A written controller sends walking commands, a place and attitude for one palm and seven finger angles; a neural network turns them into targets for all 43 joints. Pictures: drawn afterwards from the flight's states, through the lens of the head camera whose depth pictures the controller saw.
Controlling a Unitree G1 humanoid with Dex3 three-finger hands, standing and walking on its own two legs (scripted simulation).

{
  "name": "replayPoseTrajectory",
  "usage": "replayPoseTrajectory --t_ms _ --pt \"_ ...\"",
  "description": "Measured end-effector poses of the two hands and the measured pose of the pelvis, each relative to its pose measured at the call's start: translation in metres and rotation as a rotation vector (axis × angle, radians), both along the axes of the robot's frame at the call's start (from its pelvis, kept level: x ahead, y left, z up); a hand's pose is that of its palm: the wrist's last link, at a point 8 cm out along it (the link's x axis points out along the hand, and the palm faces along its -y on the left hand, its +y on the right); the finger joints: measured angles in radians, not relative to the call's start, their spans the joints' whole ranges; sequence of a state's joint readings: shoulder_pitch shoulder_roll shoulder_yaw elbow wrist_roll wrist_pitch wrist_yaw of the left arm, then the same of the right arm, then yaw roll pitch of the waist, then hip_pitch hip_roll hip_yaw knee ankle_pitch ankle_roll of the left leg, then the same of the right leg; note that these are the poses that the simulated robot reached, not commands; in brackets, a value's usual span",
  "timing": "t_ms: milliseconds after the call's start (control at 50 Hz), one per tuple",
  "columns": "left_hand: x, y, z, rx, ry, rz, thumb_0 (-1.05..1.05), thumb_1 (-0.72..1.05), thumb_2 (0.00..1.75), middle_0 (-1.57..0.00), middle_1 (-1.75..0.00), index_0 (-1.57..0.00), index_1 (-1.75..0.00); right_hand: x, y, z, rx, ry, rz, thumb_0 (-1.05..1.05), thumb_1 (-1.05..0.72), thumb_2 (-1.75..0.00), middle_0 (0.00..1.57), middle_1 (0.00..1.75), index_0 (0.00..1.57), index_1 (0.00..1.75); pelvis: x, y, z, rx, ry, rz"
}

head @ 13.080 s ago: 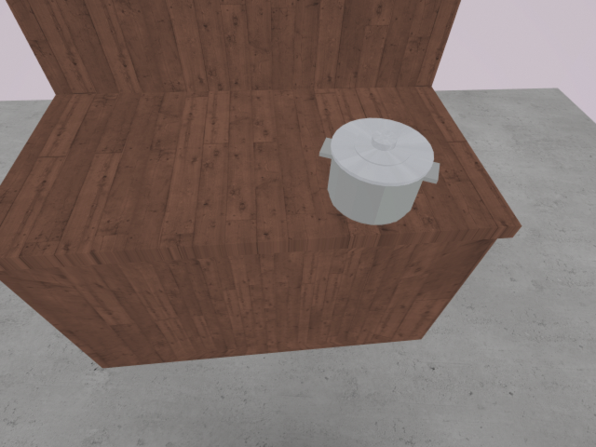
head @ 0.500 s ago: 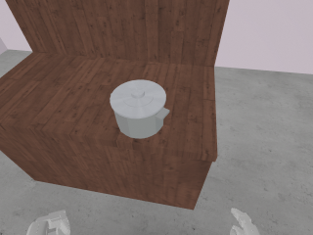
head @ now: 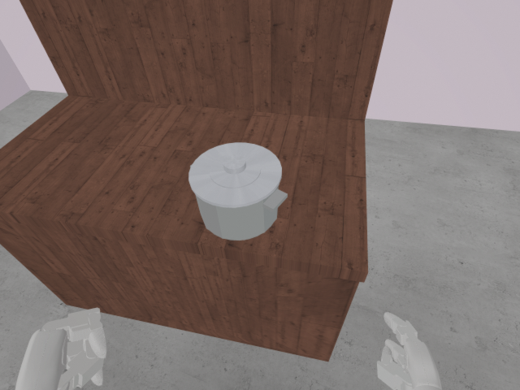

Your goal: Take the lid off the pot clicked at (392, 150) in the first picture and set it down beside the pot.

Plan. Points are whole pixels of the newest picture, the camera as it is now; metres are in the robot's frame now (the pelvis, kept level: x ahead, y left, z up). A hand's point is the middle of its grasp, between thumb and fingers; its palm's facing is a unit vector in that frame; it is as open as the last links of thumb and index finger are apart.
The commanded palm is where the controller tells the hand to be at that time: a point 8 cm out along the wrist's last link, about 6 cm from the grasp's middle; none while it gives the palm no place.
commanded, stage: raise the hand higher, near the body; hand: left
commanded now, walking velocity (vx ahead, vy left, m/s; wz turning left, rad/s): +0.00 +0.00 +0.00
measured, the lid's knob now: (234, 164) +0.53 +0.13 +0.05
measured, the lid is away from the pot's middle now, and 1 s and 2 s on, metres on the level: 0.00 0.00 0.00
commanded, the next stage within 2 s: reach forward and open the fingers in 0.16 s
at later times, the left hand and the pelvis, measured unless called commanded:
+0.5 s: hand (91, 323) +0.17 +0.24 +0.08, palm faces -0.04 -0.21 -0.98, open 2.9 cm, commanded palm +0.15 +0.25 +0.14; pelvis -0.02 -0.01 -0.01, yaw -2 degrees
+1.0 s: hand (92, 294) +0.20 +0.26 +0.09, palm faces -0.24 -0.06 -0.97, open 6.9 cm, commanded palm +0.19 +0.27 +0.16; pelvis -0.04 +0.02 +0.00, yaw +1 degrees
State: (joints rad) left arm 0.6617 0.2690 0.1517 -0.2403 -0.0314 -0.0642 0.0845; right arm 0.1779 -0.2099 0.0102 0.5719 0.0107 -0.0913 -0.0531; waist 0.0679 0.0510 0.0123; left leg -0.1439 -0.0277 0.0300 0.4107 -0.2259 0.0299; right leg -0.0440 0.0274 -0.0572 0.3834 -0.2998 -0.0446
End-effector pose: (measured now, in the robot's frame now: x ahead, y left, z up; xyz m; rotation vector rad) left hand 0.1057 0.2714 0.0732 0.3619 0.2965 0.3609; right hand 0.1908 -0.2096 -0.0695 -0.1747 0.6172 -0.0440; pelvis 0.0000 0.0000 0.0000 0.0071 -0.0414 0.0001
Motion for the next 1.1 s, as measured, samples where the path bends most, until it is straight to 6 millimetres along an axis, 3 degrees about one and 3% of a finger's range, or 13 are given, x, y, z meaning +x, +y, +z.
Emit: replayPoseTrajectory --t_ms 280,360,420,560,640,700,800,900,1020,1100 --pt "0.021 -0.007 0.048 0.083 -0.178 -0.056 0.02 0.89 0.9 -1.3 -1.5 -1.29 -1.5 -0.022 -0.008 -0.014 0.007 0.068 -0.008 0.01 -0.91 -0.89 0.2 0.3 0.2 0.3 -0.004 -0.007 0.0 -0.001 -0.01 -0.004" --pt "0.034 -0.017 0.063 0.463 -0.089 -0.176 0.02 0.88 0.89 -1.29 -1.49 -1.28 -1.5 -0.025 -0.016 -0.019 -0.004 0.11 0.009 0.01 -0.91 -0.89 0.2 0.3 0.2 0.3 -0.01 -0.007 -0.003 0.001 0.024 -0.009" --pt "0.04 -0.022 0.061 0.699 0.016 -0.268 0.01 0.85 0.89 -1.26 -1.47 -1.25 -1.48 -0.025 -0.021 -0.025 0.006 0.147 -0.002 0.01 -0.91 -0.89 0.2 0.3 0.2 0.3 -0.016 -0.007 -0.005 0.003 0.047 -0.027" --pt "0.051 -0.014 0.07 1.062 0.183 -0.404 0.01 0.69 0.94 -1.2 -1.29 -1.19 -1.3 -0.018 -0.026 -0.029 0.022 0.171 -0.01 0.02 -0.91 -0.89 0.2 0.3 0.2 0.3 -0.024 -0.007 -0.006 -0.001 0.051 -0.017" --pt "0.056 -0.006 0.067 1.045 0.26 -0.446 0.01 0.58 1.0 -1.17 -1.14 -1.16 -1.15 -0.015 -0.023 -0.027 0.047 0.155 -0.016 0.01 -0.91 -0.9 0.2 0.3 0.19 0.3 -0.026 -0.005 -0.005 -0.003 0.038 -0.004" --pt "0.061 -0.012 0.062 1.007 0.278 -0.517 0.01 0.49 1.05 -1.14 -1.03 -1.13 -1.04 -0.013 -0.019 -0.023 0.044 0.136 -0.012 0.01 -0.91 -0.9 0.2 0.3 0.19 0.3 -0.028 -0.003 -0.004 -0.006 0.029 0.006" --pt "0.074 -0.014 0.077 1.092 0.228 -0.629 0.0 0.34 1.13 -1.09 -0.85 -1.09 -0.85 -0.016 -0.011 -0.019 0.024 0.132 0.001 0.01 -0.91 -0.9 0.2 0.3 0.19 0.3 -0.032 0.0 -0.003 -0.011 0.017 0.013" --pt "0.086 0.004 0.082 1.057 0.242 -0.584 0.0 0.2 1.19 -1.03 -0.67 -1.03 -0.67 -0.027 -0.004 -0.02 0.05 0.162 0.008 0.01 -0.91 -0.9 0.2 0.3 0.19 0.3 -0.038 0.007 -0.001 -0.018 0.019 0.014" --pt "0.091 -0.011 0.077 1.077 0.192 -0.701 0.0 0.04 1.25 -0.97 -0.45 -0.96 -0.46 -0.042 0.005 -0.028 0.041 0.213 0.01 0.01 -0.91 -0.9 0.2 0.3 0.19 0.3 -0.042 0.019 0.0 -0.021 0.026 0.013" --pt "0.103 0.009 0.092 1.142 0.163 -0.656 0.0 -0.07 1.29 -0.92 -0.31 -0.92 -0.32 -0.052 0.012 -0.032 0.041 0.253 0.01 0.01 -0.91 -0.9 0.2 0.3 0.19 0.3 -0.045 0.024 -0.001 -0.024 0.021 0.016"
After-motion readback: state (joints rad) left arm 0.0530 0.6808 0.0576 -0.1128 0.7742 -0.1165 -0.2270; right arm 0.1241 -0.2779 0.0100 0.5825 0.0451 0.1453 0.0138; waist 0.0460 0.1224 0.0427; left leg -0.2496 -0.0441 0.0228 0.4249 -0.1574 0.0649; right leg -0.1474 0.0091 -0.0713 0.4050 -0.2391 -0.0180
